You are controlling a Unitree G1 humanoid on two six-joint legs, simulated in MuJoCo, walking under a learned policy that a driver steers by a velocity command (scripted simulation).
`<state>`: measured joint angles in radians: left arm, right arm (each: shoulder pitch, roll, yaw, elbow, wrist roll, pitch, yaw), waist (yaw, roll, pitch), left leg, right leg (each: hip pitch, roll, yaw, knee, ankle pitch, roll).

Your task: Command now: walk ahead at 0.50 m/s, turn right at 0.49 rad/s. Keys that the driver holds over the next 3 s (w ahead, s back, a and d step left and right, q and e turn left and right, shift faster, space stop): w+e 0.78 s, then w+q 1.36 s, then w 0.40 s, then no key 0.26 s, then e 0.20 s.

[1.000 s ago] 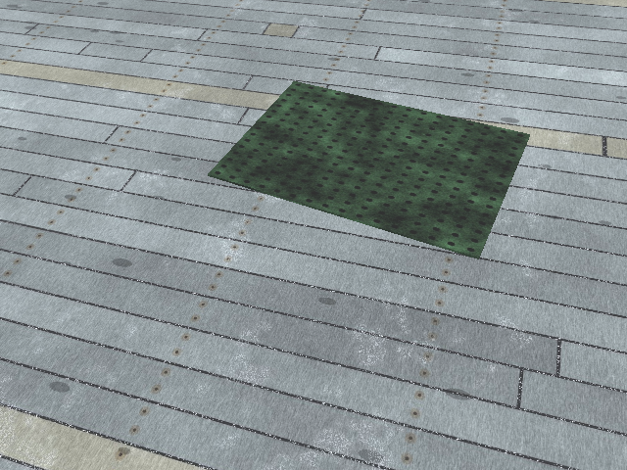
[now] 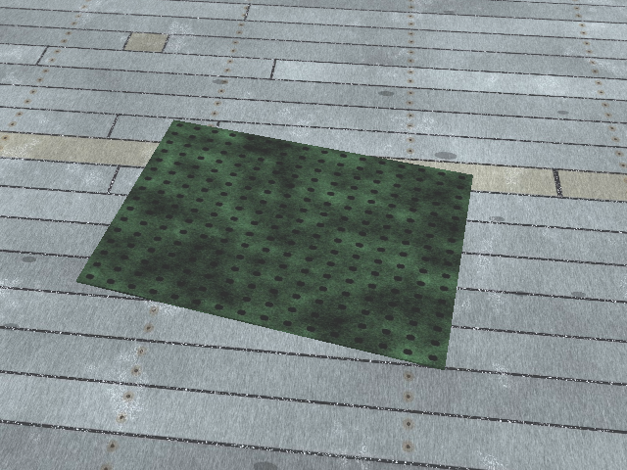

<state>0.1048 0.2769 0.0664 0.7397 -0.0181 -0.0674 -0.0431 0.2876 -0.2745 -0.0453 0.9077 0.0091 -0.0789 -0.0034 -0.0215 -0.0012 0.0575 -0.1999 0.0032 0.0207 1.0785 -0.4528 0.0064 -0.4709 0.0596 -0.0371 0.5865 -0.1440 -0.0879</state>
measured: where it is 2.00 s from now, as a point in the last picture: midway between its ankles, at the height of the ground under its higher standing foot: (411, 223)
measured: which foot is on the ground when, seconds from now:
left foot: up 0.00-0.38, down 0.40-0.94, up 0.96-1.00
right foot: down 0.00-0.42, up 0.44-0.90, down 0.92-1.00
